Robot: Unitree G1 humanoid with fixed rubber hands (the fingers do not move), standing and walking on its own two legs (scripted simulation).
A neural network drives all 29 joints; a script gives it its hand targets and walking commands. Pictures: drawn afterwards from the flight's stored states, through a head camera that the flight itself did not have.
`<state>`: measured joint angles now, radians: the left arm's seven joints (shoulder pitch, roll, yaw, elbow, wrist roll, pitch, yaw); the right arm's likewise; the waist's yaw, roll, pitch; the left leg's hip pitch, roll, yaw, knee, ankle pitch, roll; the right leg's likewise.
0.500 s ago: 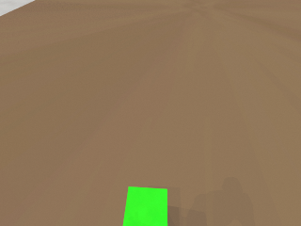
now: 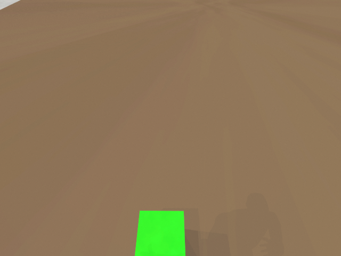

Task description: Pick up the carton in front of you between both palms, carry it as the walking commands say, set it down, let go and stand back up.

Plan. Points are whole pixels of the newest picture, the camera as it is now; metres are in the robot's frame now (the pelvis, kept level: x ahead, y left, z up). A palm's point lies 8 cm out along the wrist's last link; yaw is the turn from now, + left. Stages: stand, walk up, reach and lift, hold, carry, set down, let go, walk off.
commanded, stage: stand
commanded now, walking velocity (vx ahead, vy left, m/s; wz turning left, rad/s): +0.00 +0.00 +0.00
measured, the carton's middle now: (161, 241) +0.34 +0.03 -0.63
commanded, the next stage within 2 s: none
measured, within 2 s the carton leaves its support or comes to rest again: neither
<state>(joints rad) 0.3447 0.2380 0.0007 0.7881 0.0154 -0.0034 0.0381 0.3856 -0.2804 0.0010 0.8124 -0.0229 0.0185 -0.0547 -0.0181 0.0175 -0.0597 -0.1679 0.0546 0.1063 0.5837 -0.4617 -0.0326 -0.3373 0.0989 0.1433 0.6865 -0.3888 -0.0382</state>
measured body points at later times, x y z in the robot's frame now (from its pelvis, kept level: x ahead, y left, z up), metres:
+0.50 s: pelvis -0.02 +0.01 +0.01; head -0.01 +0.00 +0.46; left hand +0.01 +0.25 -0.13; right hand -0.05 -0.24 -0.15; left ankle -0.10 +0.13 -0.72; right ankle -0.02 -0.10 -0.72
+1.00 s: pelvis -0.03 +0.02 +0.01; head -0.03 +0.01 +0.46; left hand -0.04 +0.24 -0.14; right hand -0.10 -0.20 -0.15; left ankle -0.10 +0.13 -0.72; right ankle -0.02 -0.10 -0.72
